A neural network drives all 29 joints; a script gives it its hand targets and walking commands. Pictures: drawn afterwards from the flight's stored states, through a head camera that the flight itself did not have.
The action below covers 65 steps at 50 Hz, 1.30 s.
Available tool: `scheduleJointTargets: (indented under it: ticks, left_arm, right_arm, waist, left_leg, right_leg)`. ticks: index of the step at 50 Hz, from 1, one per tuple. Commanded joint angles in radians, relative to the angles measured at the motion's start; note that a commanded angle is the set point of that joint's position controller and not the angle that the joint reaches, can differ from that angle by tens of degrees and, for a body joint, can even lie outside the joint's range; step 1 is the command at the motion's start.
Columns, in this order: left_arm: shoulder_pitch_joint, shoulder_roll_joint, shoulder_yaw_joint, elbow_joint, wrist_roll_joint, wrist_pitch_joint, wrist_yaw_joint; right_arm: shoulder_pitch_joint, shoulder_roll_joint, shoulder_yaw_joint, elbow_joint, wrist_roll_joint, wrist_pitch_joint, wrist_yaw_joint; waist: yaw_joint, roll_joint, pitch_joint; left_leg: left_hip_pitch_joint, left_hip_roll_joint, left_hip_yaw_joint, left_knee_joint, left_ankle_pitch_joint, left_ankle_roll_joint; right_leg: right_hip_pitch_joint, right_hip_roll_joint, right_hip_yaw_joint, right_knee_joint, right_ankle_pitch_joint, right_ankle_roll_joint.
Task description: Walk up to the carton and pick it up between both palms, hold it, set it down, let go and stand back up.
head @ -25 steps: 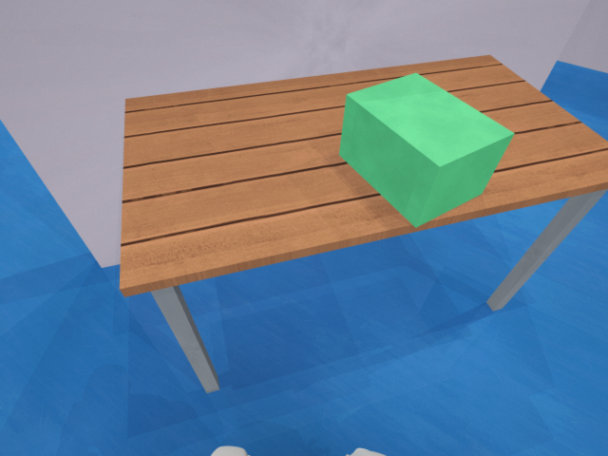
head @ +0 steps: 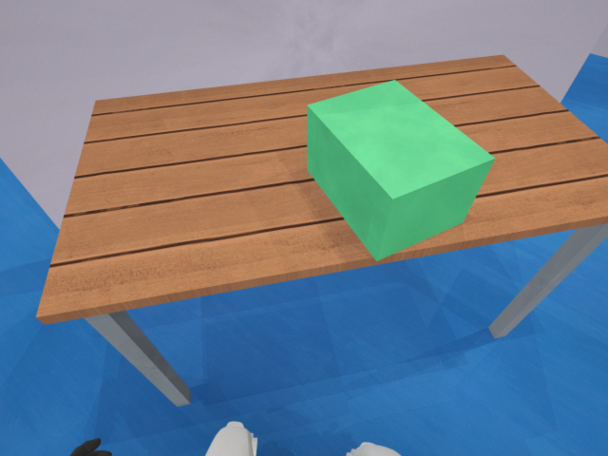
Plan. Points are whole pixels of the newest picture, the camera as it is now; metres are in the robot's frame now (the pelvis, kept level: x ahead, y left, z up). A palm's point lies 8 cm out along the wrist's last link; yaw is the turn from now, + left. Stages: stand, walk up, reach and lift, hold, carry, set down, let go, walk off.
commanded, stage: walk up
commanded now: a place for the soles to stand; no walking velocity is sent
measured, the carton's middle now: (386, 164) +0.59 -0.12 +0.03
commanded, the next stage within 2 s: none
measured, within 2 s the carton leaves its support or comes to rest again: neither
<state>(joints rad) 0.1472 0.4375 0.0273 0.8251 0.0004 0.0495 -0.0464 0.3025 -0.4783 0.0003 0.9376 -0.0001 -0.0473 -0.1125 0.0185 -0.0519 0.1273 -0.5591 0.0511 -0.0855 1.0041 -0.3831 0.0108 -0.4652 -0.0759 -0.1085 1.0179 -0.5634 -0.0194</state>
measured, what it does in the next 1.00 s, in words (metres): steps on the spot: left foot, then right foot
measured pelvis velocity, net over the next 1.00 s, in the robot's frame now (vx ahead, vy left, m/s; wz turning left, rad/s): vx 0.04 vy -0.02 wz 0.11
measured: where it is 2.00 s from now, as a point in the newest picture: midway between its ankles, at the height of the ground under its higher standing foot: outside the picture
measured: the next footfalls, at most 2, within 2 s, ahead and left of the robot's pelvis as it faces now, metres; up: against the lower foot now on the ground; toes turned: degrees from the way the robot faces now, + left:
left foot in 0.62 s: +0.15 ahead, +0.14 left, +0.00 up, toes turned +3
right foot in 0.90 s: +0.08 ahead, -0.10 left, +0.00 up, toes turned +4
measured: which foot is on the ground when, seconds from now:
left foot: up 0.00-0.60, down 0.62-0.90, up 0.92-1.00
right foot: down 0.00-0.66, up 0.68-0.88, down 0.90-1.00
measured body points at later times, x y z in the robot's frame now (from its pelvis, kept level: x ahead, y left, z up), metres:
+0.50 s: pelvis +0.04 -0.04 +0.03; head +0.11 -0.05 +0.47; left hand +0.11 +0.29 -0.08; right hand +0.13 -0.36 -0.10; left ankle +0.08 +0.14 -0.64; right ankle +0.03 -0.07 -0.67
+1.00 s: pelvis +0.04 -0.02 +0.03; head +0.07 -0.02 +0.47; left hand +0.10 +0.32 -0.08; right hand +0.15 -0.33 -0.09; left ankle +0.08 +0.13 -0.64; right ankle +0.04 -0.11 -0.67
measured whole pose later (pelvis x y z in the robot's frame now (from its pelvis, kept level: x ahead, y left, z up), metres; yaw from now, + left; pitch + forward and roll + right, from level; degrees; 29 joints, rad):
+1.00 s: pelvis +0.04 -0.02 +0.03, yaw +6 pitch -3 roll +0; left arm 0.15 0.41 0.03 0.89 0.00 0.01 0.00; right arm 0.22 -0.42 0.00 0.92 0.00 0.02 -0.04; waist 0.02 0.02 0.13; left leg -0.52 0.00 -0.09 1.05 -0.39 0.02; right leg -0.31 -0.03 -0.15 0.84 -0.47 -0.04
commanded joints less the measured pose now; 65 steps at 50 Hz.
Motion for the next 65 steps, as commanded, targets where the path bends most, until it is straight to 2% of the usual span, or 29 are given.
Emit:
scheduleJointTargets:
  ticks: [1,2,5,6,7,11,13,15,17,22,23,26,28,29,31,32,33,34,35,38,43,44,46,47,56,58,60,63,65]
  left_arm:
    - [0.011,0.361,0.153,-0.036,0.017,-0.054,0.048]
    - [-0.082,0.329,0.141,-0.034,0.021,-0.051,0.049]
    - [0.004,0.250,0.120,-0.015,0.016,-0.078,0.063]
    - [0.036,0.247,0.121,-0.005,0.025,-0.084,0.067]
    - [0.080,0.219,0.108,0.005,0.010,-0.086,0.069]
    - [0.104,0.180,0.100,-0.003,0.010,-0.086,0.085]
    - [0.107,0.208,0.103,-0.005,0.009,-0.077,0.093]
    - [0.129,0.213,0.104,-0.019,0.014,-0.075,0.096]
    - [0.139,0.203,0.107,-0.006,0.015,-0.071,0.099]
    - [0.080,0.210,0.101,-0.022,0.025,-0.081,0.102]
    - [0.085,0.207,0.103,-0.013,0.027,-0.075,0.104]
    - [0.085,0.207,0.106,-0.021,0.024,-0.075,0.102]
    - [0.041,0.214,0.099,-0.035,0.028,-0.069,0.092]
    - [0.020,0.223,0.100,-0.032,0.030,-0.068,0.091]
    - [-0.075,0.220,0.086,-0.052,0.006,-0.058,0.081]
    - [-0.087,0.183,0.086,-0.069,0.000,-0.058,0.079]
    - [-0.064,0.166,0.091,-0.088,-0.002,-0.053,0.074]
    - [-0.120,0.176,0.088,-0.082,0.001,-0.034,0.073]
    - [-0.062,0.180,0.097,-0.086,-0.004,-0.033,0.070]
    - [0.030,0.159,0.085,-0.008,0.019,-0.040,0.054]
    - [0.141,0.143,0.088,0.037,0.014,-0.059,0.056]
    - [0.186,0.142,0.091,0.065,0.018,-0.064,0.061]
    - [0.117,0.323,0.118,0.031,0.035,-0.080,0.071]
    - [0.041,0.299,0.116,0.011,0.028,-0.090,0.067]
    - [-0.017,0.242,0.095,-0.021,0.021,-0.073,0.052]
    - [-0.052,0.224,0.085,-0.037,0.003,-0.054,0.044]
    - [-0.102,0.152,0.069,-0.062,-0.015,-0.038,0.048]
    - [-0.074,0.172,0.065,-0.013,-0.013,-0.043,0.051]
    - [0.009,0.179,0.073,0.009,-0.007,-0.049,0.046]
  right_arm:
    - [-0.120,-0.189,-0.113,-0.123,-0.037,0.006,0.009]
    - [-0.098,-0.235,-0.117,-0.083,-0.032,0.012,0.015]
    - [-0.013,-0.206,-0.093,-0.036,-0.012,0.031,0.052]
    - [-0.036,-0.194,-0.093,-0.043,-0.019,0.035,0.053]
    - [-0.016,-0.168,-0.079,-0.053,-0.007,0.035,0.056]
    - [-0.045,-0.124,-0.066,-0.067,-0.011,0.050,0.057]
    - [-0.026,-0.128,-0.066,-0.063,-0.007,0.054,0.057]
    - [-0.065,-0.136,-0.065,-0.071,-0.005,0.053,0.060]
    - [-0.066,-0.124,-0.067,-0.065,-0.018,0.056,0.065]
    - [-0.084,-0.124,-0.069,-0.076,-0.018,0.066,0.066]
    - [-0.084,-0.117,-0.066,-0.086,-0.023,0.061,0.066]
    - [-0.091,-0.127,-0.072,-0.090,-0.035,0.057,0.068]
    - [-0.088,-0.126,-0.075,-0.101,-0.027,0.048,0.067]
    - [-0.050,-0.141,-0.090,-0.093,-0.035,0.045,0.068]
    - [0.037,-0.142,-0.089,-0.059,-0.041,0.039,0.065]
    - [0.096,-0.171,-0.100,-0.049,-0.047,0.033,0.058]
    - [0.112,-0.290,-0.131,-0.064,-0.047,0.032,0.052]
    - [0.055,-0.284,-0.127,-0.077,-0.015,0.032,0.049]
    - [-0.012,-0.272,-0.123,-0.092,-0.020,0.022,0.050]
    - [-0.076,-0.215,-0.096,-0.107,-0.042,0.025,0.038]
    - [-0.166,-0.198,-0.095,-0.145,-0.048,0.049,0.078]
    - [-0.176,-0.192,-0.094,-0.125,-0.034,0.051,0.072]
    - [-0.150,-0.121,-0.071,-0.123,-0.026,0.050,0.075]
    - [-0.156,-0.169,-0.093,-0.117,-0.016,0.054,0.062]
    - [-0.070,-0.114,-0.074,-0.081,-0.018,0.013,0.091]
    - [0.016,-0.186,-0.107,-0.071,-0.027,-0.005,0.081]
    - [0.038,-0.315,-0.120,-0.086,-0.032,-0.016,0.070]
    - [-0.035,-0.252,-0.107,-0.095,-0.026,-0.004,0.054]
    - [-0.120,-0.255,-0.100,-0.098,-0.030,0.007,0.052]
  waist:
    - [0.009,-0.047,-0.070]
    - [-0.009,-0.072,-0.003]
    - [-0.007,-0.007,0.018]
    - [0.020,0.017,-0.028]
    - [0.017,-0.072,-0.022]
    - [0.037,-0.054,-0.118]
    - [0.031,-0.061,-0.175]
    - [0.057,-0.121,-0.214]
    - [0.057,-0.119,-0.234]
    - [0.015,0.012,-0.181]
    - [0.020,-0.076,-0.161]
    - [0.034,-0.024,-0.188]
    - [0.018,-0.113,-0.199]
    - [0.011,-0.017,-0.214]
    - [-0.078,0.015,-0.228]
    - [-0.107,0.064,-0.272]
    - [-0.129,0.296,-0.312]
    - [-0.113,0.313,-0.279]
    - [-0.060,0.271,-0.254]
    - [-0.020,0.170,-0.149]
    - [0.025,0.322,-0.144]
    - [0.063,0.193,-0.140]
    - [0.041,-0.056,-0.119]
    - [0.012,0.028,-0.067]
    - [0.015,-0.135,-0.136]
    - [-0.043,-0.001,-0.220]
    - [-0.079,0.321,-0.234]
    - [-0.049,0.160,-0.147]
    - [-0.013,0.233,-0.118]
  left_leg:
    - [-0.281,-0.056,-0.108,0.350,-0.139,0.025]
    - [-0.230,-0.041,-0.075,0.369,-0.070,0.025]
    - [-0.244,-0.007,-0.003,0.310,0.025,0.002]
    - [-0.207,-0.004,-0.013,0.292,0.018,0.003]
    - [-0.262,-0.016,-0.019,0.268,0.058,-0.004]
    - [-0.210,-0.048,0.021,0.239,0.072,0.006]
    - [-0.191,-0.043,0.029,0.198,0.066,0.008]
    - [-0.188,-0.019,0.064,0.097,0.036,0.011]
    - [-0.180,-0.039,0.090,0.082,0.057,0.028]
    - [-0.132,-0.002,0.076,0.092,0.025,0.025]
    - [-0.152,0.003,0.091,0.061,0.018,0.041]
    - [-0.131,0.024,0.124,-0.023,0.002,0.052]
    - [-0.034,0.034,0.110,-0.106,-0.014,0.059]
    - [-0.001,0.034,0.134,-0.122,-0.002,0.066]
    - [0.234,-0.005,0.126,-0.293,0.135,0.106]
    - [0.361,0.002,-0.030,-0.377,0.391,0.176]
    - [0.427,0.200,-0.442,-0.479,0.501,0.336]
    - [0.311,0.279,-0.646,-0.579,0.437,0.385]
    - [0.302,0.260,-0.643,-0.555,0.336,0.397]
    - [0.171,0.163,-0.493,-0.558,0.085,0.262]
    - [0.088,0.124,-0.422,-0.530,-0.005,0.206]
    - [0.019,0.084,-0.352,-0.401,0.115,0.139]
    - [-0.229,-0.145,-0.036,-0.034,-0.133,0.038]
    - [-0.179,-0.070,-0.069,0.086,-0.166,0.025]
    - [0.075,-0.030,0.123,-0.194,-0.059,0.024]
    - [0.288,-0.042,0.009,-0.366,0.250,0.058]
    - [0.330,0.229,-0.636,-0.550,0.527,0.276]
    - [0.248,0.187,-0.579,-0.515,0.428,0.266]
    - [0.153,0.140,-0.498,-0.505,0.399,0.234]
  right_leg:
    - [0.124,-0.426,0.743,-0.858,-0.120,-0.001]
    - [0.062,-0.363,0.606,-0.811,-0.191,-0.004]
    - [0.229,-0.260,0.370,-0.641,0.380,0.117]
    - [0.272,-0.278,0.379,-0.615,0.506,0.056]
    - [0.367,-0.226,0.288,-0.570,0.720,0.119]
    - [0.477,-0.204,0.165,-0.512,1.033,0.107]
    - [0.537,-0.202,0.152,-0.504,1.013,0.165]
    - [0.580,-0.195,0.149,-0.502,0.978,0.082]
    - [0.600,-0.184,0.128,-0.498,0.999,0.158]
    - [0.506,-0.237,0.142,-0.500,0.926,0.112]
    - [0.498,-0.247,0.122,-0.521,0.974,0.109]
    - [0.520,-0.262,0.111,-0.476,0.969,0.092]
    - [0.451,-0.255,0.086,-0.412,0.924,0.026]
    - [0.416,-0.313,0.119,-0.410,0.908,0.000]
    - [0.260,-0.208,0.011,-0.229,0.904,0.022]
    - [0.131,-0.111,-0.003,-0.074,0.761,0.061]
    - [-0.016,0.080,-0.014,0.277,0.353,0.114]
    - [-0.063,0.102,0.131,0.384,-0.120,0.117]
    - [-0.087,0.073,0.216,0.391,-0.149,0.112]
    - [-0.038,0.032,0.174,0.133,-0.091,0.011]
    - [0.184,0.051,0.135,-0.307,0.022,0.007]
    - [0.314,0.032,0.180,-0.523,0.140,0.010]
    - [0.353,-0.361,0.525,-0.708,0.085,-0.088]
    - [0.233,-0.443,0.533,-0.711,0.166,-0.108]
    - [0.301,-0.241,0.101,-0.388,0.693,-0.159]
    - [0.191,-0.189,0.091,-0.213,0.549,-0.102]
    - [-0.040,0.049,0.097,0.037,-0.040,0.015]
    - [-0.016,0.019,0.171,0.030,-0.104,-0.006]
    - [0.072,0.029,0.150,-0.061,-0.036,-0.011]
